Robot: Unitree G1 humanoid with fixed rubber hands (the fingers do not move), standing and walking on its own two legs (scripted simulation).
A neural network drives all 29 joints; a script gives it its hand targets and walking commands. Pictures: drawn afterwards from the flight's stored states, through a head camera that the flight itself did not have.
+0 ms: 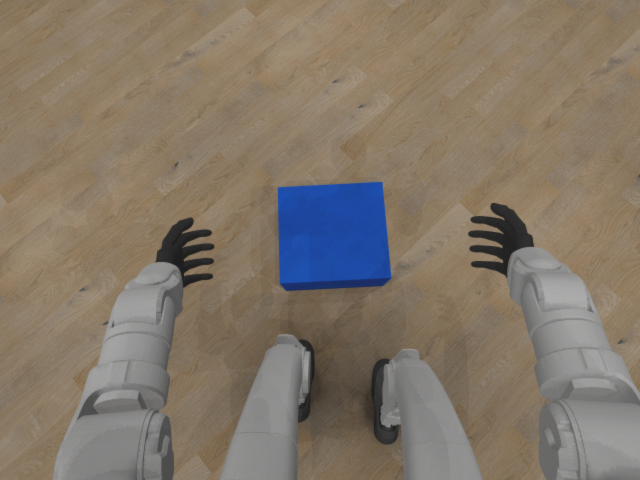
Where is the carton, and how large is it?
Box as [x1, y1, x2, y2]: [278, 182, 390, 290]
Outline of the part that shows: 381,182 278,187 279,272 280,283 286,290 383,285 390,278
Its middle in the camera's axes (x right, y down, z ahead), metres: +0.03 +0.00 +1.05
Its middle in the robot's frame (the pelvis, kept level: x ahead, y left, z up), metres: +0.52 +0.03 -0.62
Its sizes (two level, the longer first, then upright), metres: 0.275 0.254 0.151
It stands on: the floor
